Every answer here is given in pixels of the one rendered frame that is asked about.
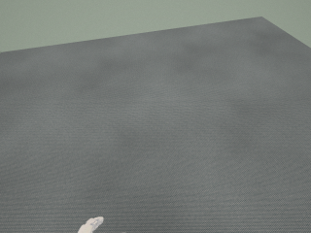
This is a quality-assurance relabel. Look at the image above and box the left robot hand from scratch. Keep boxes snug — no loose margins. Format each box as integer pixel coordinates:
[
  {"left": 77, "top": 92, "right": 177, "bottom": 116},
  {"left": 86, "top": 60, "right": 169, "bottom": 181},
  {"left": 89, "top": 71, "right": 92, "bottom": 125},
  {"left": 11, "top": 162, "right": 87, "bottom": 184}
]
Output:
[{"left": 78, "top": 216, "right": 104, "bottom": 233}]

